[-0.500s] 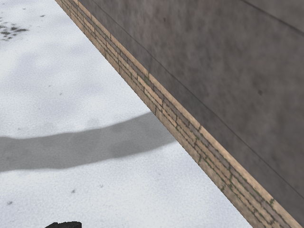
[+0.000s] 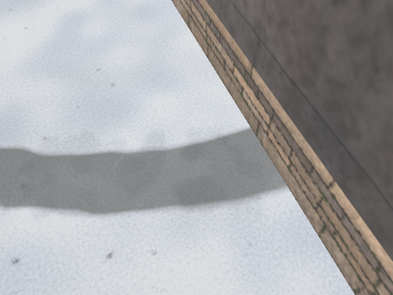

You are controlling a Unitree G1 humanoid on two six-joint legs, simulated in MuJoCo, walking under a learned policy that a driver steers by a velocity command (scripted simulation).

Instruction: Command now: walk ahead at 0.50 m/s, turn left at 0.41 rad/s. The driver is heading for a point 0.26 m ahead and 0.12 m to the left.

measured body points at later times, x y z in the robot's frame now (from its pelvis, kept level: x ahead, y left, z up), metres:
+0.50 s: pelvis +0.20 +0.07 +0.00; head +0.23 +0.08 +0.45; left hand +0.27 +0.34 -0.14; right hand +0.39 -0.16 -0.10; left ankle +0.25 +0.15 -0.74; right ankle +0.28 -0.10 -0.71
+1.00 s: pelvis +0.25 +0.06 +0.00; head +0.27 +0.05 +0.45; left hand +0.33 +0.34 -0.12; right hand +0.42 -0.18 -0.11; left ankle +0.25 +0.15 -0.74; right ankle +0.28 -0.08 -0.74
